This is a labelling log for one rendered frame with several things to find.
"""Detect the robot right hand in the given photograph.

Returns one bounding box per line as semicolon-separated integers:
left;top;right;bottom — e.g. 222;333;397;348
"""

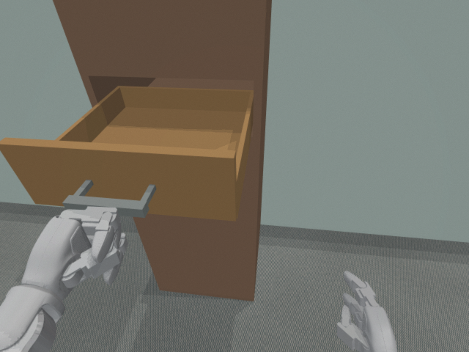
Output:
337;271;397;352

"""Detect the robot left hand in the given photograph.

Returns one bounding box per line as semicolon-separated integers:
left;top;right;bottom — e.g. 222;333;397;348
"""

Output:
21;206;128;301

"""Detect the robot left forearm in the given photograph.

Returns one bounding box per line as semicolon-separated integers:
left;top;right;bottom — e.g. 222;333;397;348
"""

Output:
0;285;65;352

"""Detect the handle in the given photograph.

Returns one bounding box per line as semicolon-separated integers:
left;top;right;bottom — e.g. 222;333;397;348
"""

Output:
62;180;156;218

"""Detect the cabinet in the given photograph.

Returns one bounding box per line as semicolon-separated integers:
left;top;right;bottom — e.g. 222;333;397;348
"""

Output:
53;0;272;301

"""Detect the drawer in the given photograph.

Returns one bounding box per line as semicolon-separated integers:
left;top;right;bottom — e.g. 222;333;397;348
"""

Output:
0;86;254;221

